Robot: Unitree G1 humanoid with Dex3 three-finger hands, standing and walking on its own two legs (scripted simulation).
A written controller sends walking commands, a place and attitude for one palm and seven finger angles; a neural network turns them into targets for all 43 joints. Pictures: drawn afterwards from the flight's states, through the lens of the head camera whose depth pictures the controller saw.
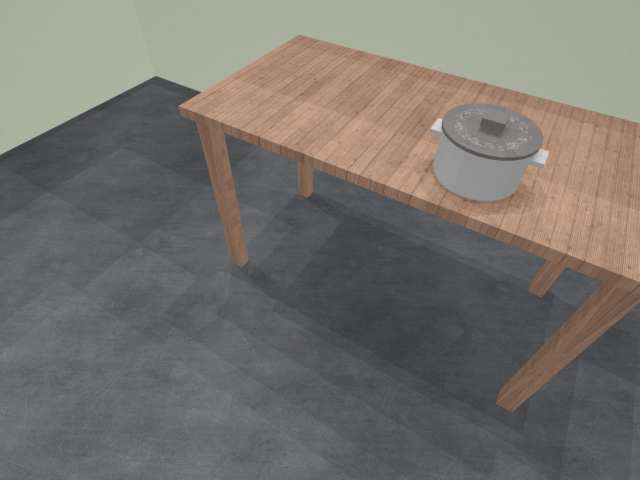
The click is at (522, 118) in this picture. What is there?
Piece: lid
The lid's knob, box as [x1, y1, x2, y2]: [480, 108, 510, 131]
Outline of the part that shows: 488,108 480,124 502,131 510,114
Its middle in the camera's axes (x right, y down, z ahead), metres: +0.35 -0.24 +0.78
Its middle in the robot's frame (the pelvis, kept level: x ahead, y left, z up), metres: +0.77 -0.31 +0.06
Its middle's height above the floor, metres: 0.84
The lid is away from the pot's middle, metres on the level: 0.00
